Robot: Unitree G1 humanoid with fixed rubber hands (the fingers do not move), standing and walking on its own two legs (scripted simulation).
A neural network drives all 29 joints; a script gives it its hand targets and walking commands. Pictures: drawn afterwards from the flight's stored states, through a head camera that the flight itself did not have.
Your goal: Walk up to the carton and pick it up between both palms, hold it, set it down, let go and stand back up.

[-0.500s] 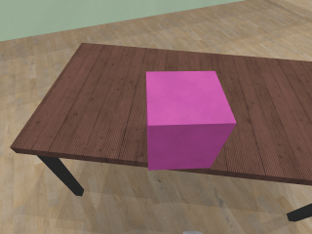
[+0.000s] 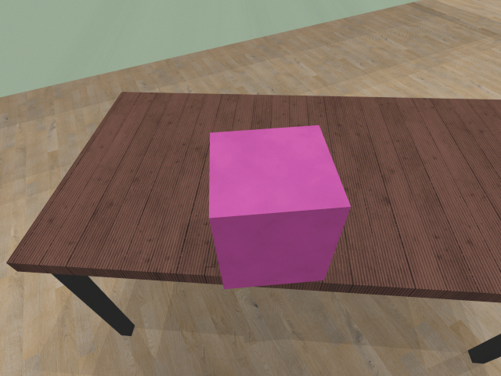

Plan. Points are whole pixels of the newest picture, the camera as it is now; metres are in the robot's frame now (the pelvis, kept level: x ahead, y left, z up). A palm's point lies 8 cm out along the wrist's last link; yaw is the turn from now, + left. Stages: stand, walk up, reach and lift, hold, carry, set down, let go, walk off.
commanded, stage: walk up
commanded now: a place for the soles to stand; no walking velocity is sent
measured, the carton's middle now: (269, 210) +0.42 -0.01 -0.01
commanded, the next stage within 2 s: stand in 0.58 s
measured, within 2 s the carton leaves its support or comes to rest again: neither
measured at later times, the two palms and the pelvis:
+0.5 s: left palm out of the picture +0.03 +0.26 -0.13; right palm out of the picture +0.00 -0.25 -0.14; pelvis +0.00 +0.01 +0.00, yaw -3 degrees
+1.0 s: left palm out of the picture +0.03 +0.27 -0.14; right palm out of the picture -0.04 -0.24 -0.15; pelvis -0.01 +0.02 -0.01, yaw -7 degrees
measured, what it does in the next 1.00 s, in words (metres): stands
